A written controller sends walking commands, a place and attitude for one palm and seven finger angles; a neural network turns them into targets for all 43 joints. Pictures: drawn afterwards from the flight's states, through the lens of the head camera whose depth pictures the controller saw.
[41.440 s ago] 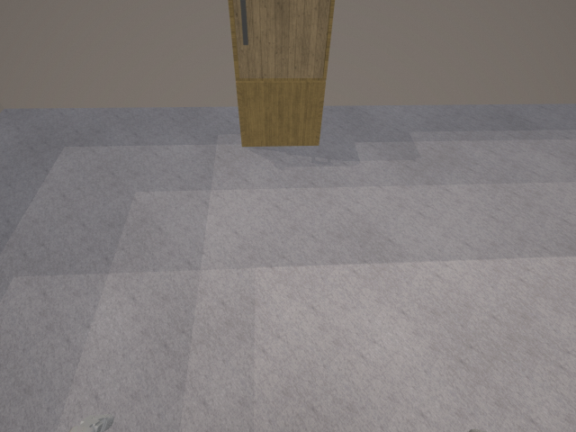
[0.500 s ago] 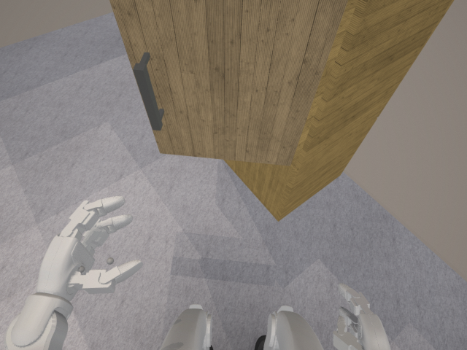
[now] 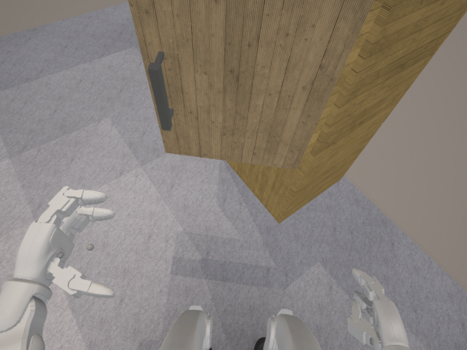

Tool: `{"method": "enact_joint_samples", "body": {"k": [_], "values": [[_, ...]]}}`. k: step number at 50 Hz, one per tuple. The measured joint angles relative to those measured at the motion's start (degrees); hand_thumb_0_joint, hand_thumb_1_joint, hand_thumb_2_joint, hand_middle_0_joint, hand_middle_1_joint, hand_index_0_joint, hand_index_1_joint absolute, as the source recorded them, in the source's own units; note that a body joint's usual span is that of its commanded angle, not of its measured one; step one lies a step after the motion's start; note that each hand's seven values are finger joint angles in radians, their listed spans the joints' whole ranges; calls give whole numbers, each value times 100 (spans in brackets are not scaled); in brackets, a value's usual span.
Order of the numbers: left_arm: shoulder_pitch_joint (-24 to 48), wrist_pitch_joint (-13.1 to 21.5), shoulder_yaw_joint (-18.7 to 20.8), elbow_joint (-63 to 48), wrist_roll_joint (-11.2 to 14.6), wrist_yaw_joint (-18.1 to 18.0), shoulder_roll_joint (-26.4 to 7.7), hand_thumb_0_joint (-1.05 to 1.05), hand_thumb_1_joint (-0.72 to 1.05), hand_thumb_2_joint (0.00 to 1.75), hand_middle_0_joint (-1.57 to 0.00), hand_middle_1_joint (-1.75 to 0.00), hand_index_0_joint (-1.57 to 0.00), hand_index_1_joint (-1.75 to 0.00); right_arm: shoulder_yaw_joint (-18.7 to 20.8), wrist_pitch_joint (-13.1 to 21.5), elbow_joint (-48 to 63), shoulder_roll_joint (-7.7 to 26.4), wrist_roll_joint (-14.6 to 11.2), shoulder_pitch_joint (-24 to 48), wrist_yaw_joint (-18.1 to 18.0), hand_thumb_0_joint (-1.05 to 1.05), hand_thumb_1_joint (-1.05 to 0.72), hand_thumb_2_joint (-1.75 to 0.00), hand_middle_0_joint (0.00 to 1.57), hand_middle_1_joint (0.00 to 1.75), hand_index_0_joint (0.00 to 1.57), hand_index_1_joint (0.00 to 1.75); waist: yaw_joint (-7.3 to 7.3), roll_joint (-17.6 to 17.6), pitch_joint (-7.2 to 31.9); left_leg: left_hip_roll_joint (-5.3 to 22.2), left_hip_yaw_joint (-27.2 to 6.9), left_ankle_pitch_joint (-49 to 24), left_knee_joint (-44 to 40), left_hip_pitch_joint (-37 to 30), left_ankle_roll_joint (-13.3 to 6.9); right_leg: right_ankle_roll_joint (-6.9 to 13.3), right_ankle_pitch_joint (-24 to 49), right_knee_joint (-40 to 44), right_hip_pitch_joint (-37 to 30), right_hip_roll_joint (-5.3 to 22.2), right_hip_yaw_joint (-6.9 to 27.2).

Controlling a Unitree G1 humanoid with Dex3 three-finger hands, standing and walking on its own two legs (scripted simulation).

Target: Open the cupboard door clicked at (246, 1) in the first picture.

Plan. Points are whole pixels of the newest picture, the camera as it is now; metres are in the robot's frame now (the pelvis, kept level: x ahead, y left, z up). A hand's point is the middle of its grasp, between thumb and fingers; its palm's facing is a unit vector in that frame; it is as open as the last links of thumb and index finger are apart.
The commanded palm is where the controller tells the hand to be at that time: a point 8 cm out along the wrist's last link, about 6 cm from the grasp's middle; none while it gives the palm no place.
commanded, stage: raise the hand with hooked fingers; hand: left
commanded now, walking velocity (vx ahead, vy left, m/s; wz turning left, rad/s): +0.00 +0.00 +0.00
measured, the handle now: (163, 94) +0.61 +0.20 +0.02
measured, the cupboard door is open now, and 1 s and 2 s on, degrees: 47 47 47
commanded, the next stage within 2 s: move the hooked fingers beside the handle in 0.80 s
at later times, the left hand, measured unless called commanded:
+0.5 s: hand (80, 227) +0.28 +0.26 +0.03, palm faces -0.07 -1.00 -0.05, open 14.0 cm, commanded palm +0.26 +0.31 +0.04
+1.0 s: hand (81, 227) +0.29 +0.26 +0.03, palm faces -0.05 -1.00 -0.05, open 14.0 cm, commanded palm +0.28 +0.31 +0.03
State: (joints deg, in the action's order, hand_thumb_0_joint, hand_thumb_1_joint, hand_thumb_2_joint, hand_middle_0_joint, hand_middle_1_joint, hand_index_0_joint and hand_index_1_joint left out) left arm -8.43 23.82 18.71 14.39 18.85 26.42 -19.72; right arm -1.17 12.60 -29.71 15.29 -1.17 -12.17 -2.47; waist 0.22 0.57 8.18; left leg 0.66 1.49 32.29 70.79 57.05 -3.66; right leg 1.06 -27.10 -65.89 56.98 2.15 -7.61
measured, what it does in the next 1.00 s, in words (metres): stands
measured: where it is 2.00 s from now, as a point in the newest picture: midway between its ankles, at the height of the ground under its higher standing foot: outside the picture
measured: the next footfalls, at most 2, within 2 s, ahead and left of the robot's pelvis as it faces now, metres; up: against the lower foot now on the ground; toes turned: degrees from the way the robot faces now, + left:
none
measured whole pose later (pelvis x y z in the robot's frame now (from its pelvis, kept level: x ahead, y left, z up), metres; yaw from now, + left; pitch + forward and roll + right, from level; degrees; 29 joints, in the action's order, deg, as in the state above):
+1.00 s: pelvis +0.00 -0.01 -0.01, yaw +0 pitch +20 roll -4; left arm 1.3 22.6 24.6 24.6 21.3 33.4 -24.0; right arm -2.1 12.4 -30.7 16.5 -1.6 -13.9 -3.1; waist 0.7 0.9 8.1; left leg 1.2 1.0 32.6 72.4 59.9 -3.3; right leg 1.6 -27.3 -67.1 59.7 1.6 -7.9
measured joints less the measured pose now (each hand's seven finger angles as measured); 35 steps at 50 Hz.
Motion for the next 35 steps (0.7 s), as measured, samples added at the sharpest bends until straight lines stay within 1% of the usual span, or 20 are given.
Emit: {"method": "enact_joint_samples", "body": {"k": [9, 18, 22, 28, 35], "values": [[450, -118, 331, 439, 135, 381, -244, -1, -48, 31, -30, -119, -30, -119, -109, -11, -79, -19, -9, -59, -14, 1, -90, -90, 21, 30, 21, 30, -26, 34, -29, 12, -29, 12, 46, 97, 9, 10, -6, -23, 81, -13, -25], [815, -157, 662, 879, 277, 713, -504, -2, -50, 30, -30, -120, -30, -120, -48, -19, -192, 112, -38, -193, -32, 1, -90, -90, 21, 30, 21, 30, 54, 27, -38, 53, -26, 15, 78, 192, 27, 36, 5, -47, 188, -54, -19], [803, -160, 679, 876, 334, 771, -504, -2, -50, 30, -30, -120, -30, -120, 9, -14, -186, 163, -48, -257, -5, 1, -90, -90, 21, 30, 20, 30, 94, 27, -21, 67, -12, 7, 59, 195, 32, 40, 19, -31, 202, -70, -5], [712, -124, 660, 852, 303, 714, -446, -2, -50, 30, -30, -120, -30, -120, 34, -26, -136, 182, -47, -296, 15, 1, -90, -90, 21, 30, 20, 30, 141, 14, -12, 77, 5, -4, 41, 181, 36, 47, 32, -24, 203, -82, 14], [715, -41, 659, 881, 305, 682, -418, -2, -50, 30, -31, -120, -30, -120, -14, -42, -112, 133, -48, -264, -5, 1, -90, -90, 21, 30, 20, 30, 126, 8, -15, 77, -12, -4, 68, 193, 44, 59, 25, -50, 209, -82, -1]]}}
